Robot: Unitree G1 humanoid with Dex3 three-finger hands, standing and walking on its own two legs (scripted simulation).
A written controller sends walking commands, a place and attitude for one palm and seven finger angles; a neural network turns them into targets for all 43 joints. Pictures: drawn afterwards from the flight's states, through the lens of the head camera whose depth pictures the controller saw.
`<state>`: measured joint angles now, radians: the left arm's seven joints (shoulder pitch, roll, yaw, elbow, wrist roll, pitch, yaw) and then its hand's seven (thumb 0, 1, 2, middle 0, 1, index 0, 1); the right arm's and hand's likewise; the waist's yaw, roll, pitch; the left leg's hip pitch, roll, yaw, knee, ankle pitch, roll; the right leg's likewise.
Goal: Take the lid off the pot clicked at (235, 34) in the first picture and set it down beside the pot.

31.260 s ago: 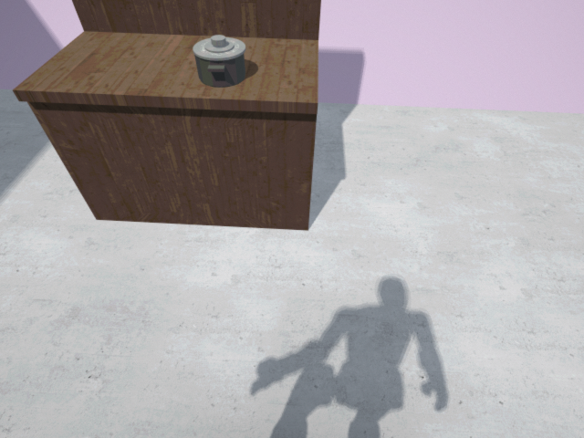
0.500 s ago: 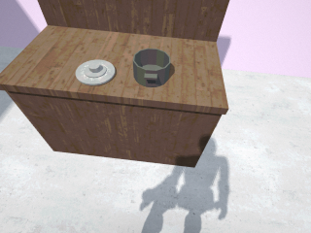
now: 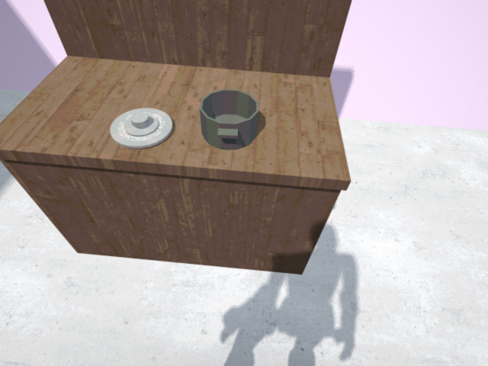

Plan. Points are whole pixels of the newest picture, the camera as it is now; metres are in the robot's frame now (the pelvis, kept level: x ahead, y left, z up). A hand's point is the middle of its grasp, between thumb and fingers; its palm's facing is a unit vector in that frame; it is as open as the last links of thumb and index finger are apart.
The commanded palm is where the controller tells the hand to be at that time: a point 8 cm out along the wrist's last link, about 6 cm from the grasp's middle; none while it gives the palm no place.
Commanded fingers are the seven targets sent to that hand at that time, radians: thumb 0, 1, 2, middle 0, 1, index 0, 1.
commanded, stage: stop stepping back and stand still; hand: left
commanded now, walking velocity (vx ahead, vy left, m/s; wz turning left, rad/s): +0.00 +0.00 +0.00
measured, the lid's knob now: (139, 119) +0.73 +0.33 -0.06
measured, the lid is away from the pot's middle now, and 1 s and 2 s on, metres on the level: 0.26 0.26 0.26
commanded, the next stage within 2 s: let the arm hang, fingers relaxed in 0.02 s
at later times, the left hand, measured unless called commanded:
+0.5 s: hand out of the picture +0.00 +0.17 -0.18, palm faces +0.04 -0.98 -0.18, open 7.3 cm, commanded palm none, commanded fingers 0.00 0.90 0.90 -0.20 -0.30 -0.20 -0.30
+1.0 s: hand out of the picture -0.01 +0.17 -0.18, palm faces +0.03 -0.98 -0.18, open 7.3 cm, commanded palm none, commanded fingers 0.00 0.90 0.90 -0.20 -0.30 -0.20 -0.30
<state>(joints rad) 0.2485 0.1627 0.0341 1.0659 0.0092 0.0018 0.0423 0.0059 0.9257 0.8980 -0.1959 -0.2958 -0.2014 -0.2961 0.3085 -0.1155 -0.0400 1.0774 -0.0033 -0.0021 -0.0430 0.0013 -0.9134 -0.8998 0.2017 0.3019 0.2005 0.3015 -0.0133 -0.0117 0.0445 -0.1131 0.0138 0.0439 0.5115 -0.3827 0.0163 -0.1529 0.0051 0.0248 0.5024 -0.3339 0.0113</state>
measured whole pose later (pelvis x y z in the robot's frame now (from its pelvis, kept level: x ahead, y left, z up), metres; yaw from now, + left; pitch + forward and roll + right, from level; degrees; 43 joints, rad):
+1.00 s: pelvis -0.01 +0.00 +0.00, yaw -1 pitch -1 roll -1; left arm 0.28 0.14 0.03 1.11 0.01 0.00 0.04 0.01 0.93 0.90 -0.20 -0.30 -0.20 -0.30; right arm 0.32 -0.10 -0.03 1.10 0.00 -0.01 -0.05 0.00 -0.91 -0.90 0.20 0.30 0.20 0.30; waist -0.01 -0.01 0.06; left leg -0.11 0.01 0.06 0.48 -0.35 0.02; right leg -0.16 0.01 0.04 0.48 -0.30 0.01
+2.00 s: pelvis -0.01 +0.00 +0.00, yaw -1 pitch -1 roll +0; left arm 0.28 0.13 0.03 1.11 0.01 0.00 0.04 0.01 0.93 0.90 -0.20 -0.30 -0.20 -0.30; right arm 0.31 -0.10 -0.03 1.11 0.00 -0.01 -0.05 0.00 -0.91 -0.90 0.20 0.30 0.20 0.30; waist -0.01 -0.01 0.06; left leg -0.12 0.02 0.06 0.47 -0.34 0.01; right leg -0.16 0.01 0.04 0.47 -0.29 0.01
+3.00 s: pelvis -0.02 +0.00 +0.00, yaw -1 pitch -1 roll +0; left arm 0.29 0.12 0.03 1.12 0.01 -0.01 0.04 0.01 0.92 0.90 -0.20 -0.30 -0.20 -0.30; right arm 0.31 -0.09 -0.03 1.12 0.00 -0.01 -0.05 0.00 -0.91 -0.90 0.20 0.30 0.20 0.30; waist -0.01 -0.01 0.06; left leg -0.12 0.02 0.06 0.46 -0.33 0.01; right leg -0.17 0.01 0.03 0.46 -0.28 0.01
